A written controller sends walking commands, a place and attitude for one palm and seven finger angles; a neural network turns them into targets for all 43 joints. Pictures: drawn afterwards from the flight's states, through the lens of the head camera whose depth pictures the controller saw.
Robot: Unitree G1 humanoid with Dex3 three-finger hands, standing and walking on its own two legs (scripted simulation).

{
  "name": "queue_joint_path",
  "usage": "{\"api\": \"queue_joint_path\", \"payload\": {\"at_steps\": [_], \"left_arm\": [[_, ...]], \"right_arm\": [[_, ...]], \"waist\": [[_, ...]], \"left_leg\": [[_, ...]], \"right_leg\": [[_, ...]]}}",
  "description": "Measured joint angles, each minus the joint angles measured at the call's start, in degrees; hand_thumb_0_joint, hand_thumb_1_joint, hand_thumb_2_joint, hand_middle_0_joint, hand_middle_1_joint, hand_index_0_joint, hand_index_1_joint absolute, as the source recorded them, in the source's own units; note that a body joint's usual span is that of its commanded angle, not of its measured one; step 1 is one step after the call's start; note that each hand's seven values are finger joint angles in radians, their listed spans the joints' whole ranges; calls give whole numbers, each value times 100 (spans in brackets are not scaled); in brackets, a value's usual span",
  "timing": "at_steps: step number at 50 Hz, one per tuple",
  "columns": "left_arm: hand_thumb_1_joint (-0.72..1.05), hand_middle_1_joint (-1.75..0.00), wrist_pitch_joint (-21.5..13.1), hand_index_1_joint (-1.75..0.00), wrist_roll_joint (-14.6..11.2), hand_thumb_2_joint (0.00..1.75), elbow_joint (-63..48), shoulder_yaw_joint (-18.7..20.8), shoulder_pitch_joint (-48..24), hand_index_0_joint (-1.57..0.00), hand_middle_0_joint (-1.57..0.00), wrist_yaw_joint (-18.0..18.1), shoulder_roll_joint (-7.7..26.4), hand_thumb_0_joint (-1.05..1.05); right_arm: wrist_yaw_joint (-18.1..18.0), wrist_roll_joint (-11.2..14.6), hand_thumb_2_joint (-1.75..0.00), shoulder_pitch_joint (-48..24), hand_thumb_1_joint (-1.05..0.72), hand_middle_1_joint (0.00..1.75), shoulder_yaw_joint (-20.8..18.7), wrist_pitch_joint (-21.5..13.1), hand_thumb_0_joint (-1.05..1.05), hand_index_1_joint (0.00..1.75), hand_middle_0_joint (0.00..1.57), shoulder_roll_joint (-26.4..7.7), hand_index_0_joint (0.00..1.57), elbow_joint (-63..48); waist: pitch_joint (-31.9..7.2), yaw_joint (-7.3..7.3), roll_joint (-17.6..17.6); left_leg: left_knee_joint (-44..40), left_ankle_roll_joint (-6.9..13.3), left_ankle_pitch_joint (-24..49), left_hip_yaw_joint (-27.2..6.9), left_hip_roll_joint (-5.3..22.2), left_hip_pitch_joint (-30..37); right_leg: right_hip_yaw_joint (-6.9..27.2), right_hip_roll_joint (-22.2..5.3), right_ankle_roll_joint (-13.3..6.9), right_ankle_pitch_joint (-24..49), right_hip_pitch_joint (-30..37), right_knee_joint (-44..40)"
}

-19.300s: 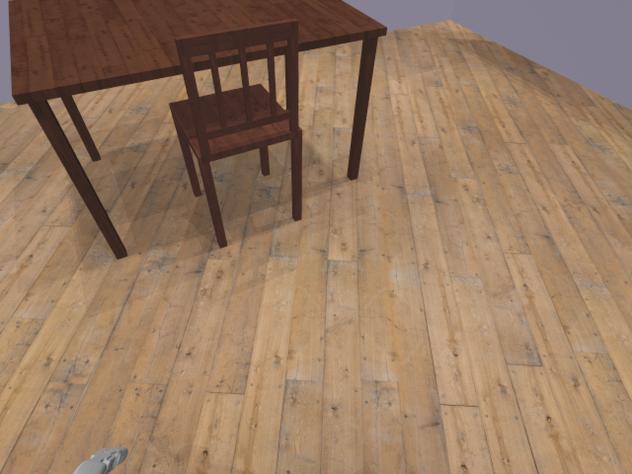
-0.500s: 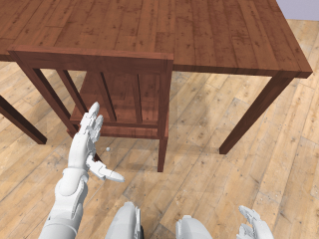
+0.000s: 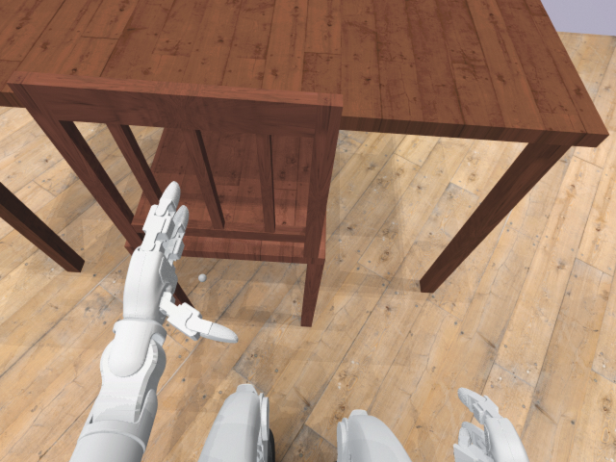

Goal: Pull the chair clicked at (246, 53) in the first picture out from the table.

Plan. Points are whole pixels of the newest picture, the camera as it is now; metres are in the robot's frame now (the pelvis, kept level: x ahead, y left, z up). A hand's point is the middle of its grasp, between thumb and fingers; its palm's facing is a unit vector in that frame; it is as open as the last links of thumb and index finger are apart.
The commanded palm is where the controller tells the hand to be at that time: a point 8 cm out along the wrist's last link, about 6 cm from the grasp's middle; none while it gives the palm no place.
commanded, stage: aim the fingers beside a spindle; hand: left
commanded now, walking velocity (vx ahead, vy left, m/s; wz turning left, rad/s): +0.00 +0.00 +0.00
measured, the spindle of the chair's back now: (207, 183) +0.49 +0.16 +0.01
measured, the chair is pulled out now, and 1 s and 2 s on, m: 0.00 0.00 0.00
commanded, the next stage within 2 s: push the fingers through the gap in 1.88 s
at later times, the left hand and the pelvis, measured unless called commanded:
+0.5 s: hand (187, 275) +0.34 +0.16 +0.02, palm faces -0.03 -1.00 -0.04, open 16.9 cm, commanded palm +0.31 +0.20 +0.02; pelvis +0.00 +0.01 +0.00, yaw +0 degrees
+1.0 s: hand (210, 292) +0.32 +0.13 +0.02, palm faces -0.07 -1.00 -0.01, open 16.9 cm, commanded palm +0.32 +0.20 +0.03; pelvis +0.00 +0.00 +0.01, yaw +0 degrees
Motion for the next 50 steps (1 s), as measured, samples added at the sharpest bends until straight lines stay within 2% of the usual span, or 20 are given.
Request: {"api": "queue_joint_path", "payload": {"at_steps": [2,5,9,11,15,20,22,25,28,30,33,37,41,45,47,50], "left_arm": [[-50,-8,-40,-8,14,30,-24,91,-84,-7,-7,54,79,-2],[-50,-8,106,-8,-67,30,147,146,-186,-7,-7,-39,167,-2],[-50,-8,436,-8,-209,30,485,-17,-144,-6,-6,-285,94,-2],[-50,-8,492,-8,-224,30,463,-125,-11,-6,-6,-314,0,-2],[-50,-8,238,-8,-101,30,-52,-215,306,-6,-6,-98,-115,-2],[-50,-8,-134,-8,88,30,-251,-29,129,-7,-7,173,62,-2],[-50,-8,-46,-8,63,30,54,51,-112,-7,-7,98,142,-2],[-50,-8,313,-8,-88,30,549,61,-353,-6,-6,-149,174,-2],[-50,-8,567,-8,-210,30,558,-81,-208,-6,-6,-288,71,-2],[-50,-8,539,-8,-204,30,247,-206,39,-6,-6,-246,-31,-2],[-50,-8,259,-8,-50,30,-270,-298,290,-6,-6,-9,-79,-2],[-50,-8,-57,-8,134,30,-200,-114,7,-7,-7,228,36,-2],[-50,-8,247,-8,19,30,430,47,-385,-6,-7,58,136,-2],[-50,-8,604,-8,-165,30,441,-151,-103,-6,-6,-184,1,-2],[-50,-8,555,-8,-154,30,121,-282,199,-6,-6,-160,-87,-2],[-50,-8,230,-8,-32,30,-356,-333,480,-6,-6,40,-125,-2]], "right_arm": [[30,-9,-90,10,-90,30,6,28,1,30,20,6,20,19],[64,32,-90,61,-90,30,29,115,1,30,20,0,20,25],[63,114,-90,142,-90,30,61,180,1,30,20,-27,20,-35],[43,115,-90,153,-90,30,60,162,1,30,20,-23,20,-67],[9,44,-90,123,-90,30,24,71,1,30,20,16,20,-75],[59,-21,-90,62,-90,30,22,77,1,30,20,11,20,15],[80,4,-90,44,-90,30,42,126,1,30,20,-10,20,35],[78,87,-90,37,-90,30,80,204,1,30,20,-29,20,4],[52,118,-90,63,-90,30,68,195,1,30,20,-22,20,-81],[26,101,-90,75,-90,30,46,149,1,30,20,-6,20,-114],[-1,33,-90,75,-90,30,36,73,1,30,20,17,20,-83],[47,-20,-90,50,-90,30,49,88,1,30,20,18,20,24],[103,48,-90,50,-90,30,73,223,1,30,20,-3,20,2],[89,110,-90,109,-90,30,53,264,1,30,20,-2,20,-111],[53,96,-90,124,-90,30,43,226,1,30,20,13,20,-141],[15,37,-90,116,-90,30,30,140,1,30,20,39,20,-95]], "waist": [[-27,13,12],[-91,46,45],[-118,58,84],[-96,40,70],[-21,5,1],[-61,31,3],[-91,47,27],[-95,49,35],[-64,19,38],[-23,3,33],[-4,-2,9],[-73,21,19],[-108,33,52],[-72,25,68],[-35,14,51],[-15,16,10]], "left_leg": [[-7,5,2,3,-1,4],[-53,18,11,10,-13,48],[-124,44,31,10,-38,105],[-130,55,31,16,-39,106],[-101,59,11,35,-22,105],[-48,55,3,8,-27,68],[-23,58,7,-13,-40,34],[-16,64,19,-25,-53,1],[-35,69,26,-25,-51,-6],[-59,72,22,-12,-40,27],[-97,71,17,15,-28,83],[-73,63,11,7,-34,65],[-30,54,8,-10,-47,11],[-83,54,16,5,-42,51],[-117,50,14,20,-30,99],[-150,36,12,31,-17,159]], "right_leg": [[4,-1,7,5,5,-11],[11,-10,23,20,51,-63],[10,-30,48,45,119,-150],[17,-31,58,51,122,-162],[38,-18,63,47,114,-141],[10,-20,62,31,94,-96],[-13,-29,61,24,73,-75],[-27,-41,62,24,47,-63],[-25,-37,67,41,42,-95],[-9,-27,73,54,71,-130],[23,-17,79,65,111,-165],[13,-23,71,44,93,-129],[-7,-34,55,18,43,-69],[11,-28,56,35,73,-121],[31,-17,56,46,110,-156],[45,-5,46,50,157,-182]]}}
